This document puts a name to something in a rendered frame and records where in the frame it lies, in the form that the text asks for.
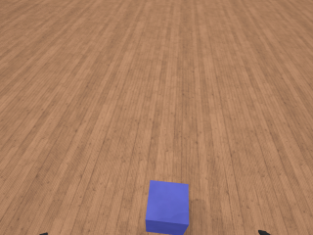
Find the carton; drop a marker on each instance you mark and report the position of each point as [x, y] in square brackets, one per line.
[167, 208]

